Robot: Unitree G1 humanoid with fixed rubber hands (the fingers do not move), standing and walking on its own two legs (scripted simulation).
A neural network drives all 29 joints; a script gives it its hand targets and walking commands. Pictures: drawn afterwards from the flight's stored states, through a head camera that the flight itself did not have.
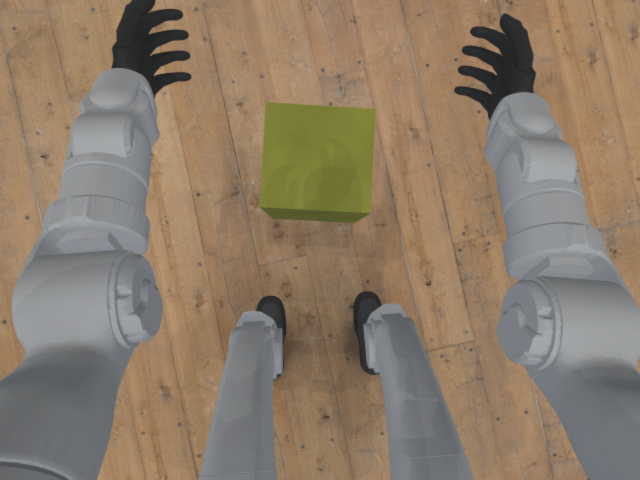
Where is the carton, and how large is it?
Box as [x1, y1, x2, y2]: [260, 102, 375, 222]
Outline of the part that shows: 266,102 260,207 271,217 274,218 354,222 370,212 375,109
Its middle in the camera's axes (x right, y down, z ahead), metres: -0.01 -0.16 +0.85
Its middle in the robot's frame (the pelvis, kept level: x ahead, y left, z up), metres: +0.52 -0.01 -0.52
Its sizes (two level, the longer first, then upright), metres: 0.210 0.200 0.250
